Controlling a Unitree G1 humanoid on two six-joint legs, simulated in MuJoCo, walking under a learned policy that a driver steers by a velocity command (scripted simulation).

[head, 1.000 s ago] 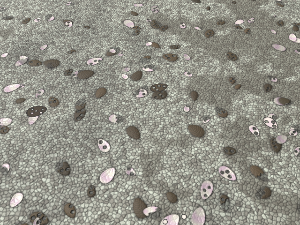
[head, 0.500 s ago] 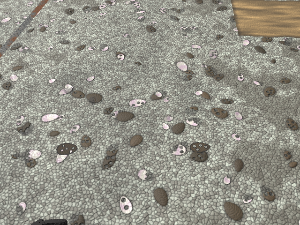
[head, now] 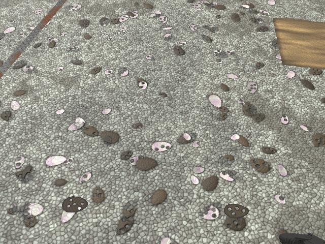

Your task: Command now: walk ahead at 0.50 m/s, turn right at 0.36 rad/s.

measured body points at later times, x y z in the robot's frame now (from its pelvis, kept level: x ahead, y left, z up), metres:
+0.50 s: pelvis +0.21 -0.05 -0.01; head +0.27 -0.08 +0.43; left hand +0.46 +0.15 -0.10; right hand +0.25 -0.36 -0.13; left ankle +0.15 +0.12 -0.63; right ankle +0.30 -0.15 -0.73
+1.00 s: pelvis +0.30 -0.03 +0.01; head +0.34 -0.03 +0.45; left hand +0.60 +0.12 -0.09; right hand +0.26 -0.34 -0.08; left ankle +0.38 +0.06 -0.73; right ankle +0.23 -0.14 -0.66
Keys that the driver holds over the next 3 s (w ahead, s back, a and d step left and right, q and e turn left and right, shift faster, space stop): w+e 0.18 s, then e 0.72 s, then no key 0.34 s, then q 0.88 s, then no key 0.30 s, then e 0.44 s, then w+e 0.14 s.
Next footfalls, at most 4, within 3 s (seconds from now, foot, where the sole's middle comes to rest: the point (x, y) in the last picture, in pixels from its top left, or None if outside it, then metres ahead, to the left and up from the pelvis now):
0.38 right None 0.34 -0.16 -0.77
0.86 left None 0.42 0.04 -0.77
1.22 right None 0.24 -0.16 -0.77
1.66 left None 0.38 0.04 -0.77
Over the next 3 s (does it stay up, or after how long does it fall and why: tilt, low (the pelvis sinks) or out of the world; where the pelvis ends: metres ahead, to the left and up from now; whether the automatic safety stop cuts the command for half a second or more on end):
stays up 0.31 -0.08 -0.01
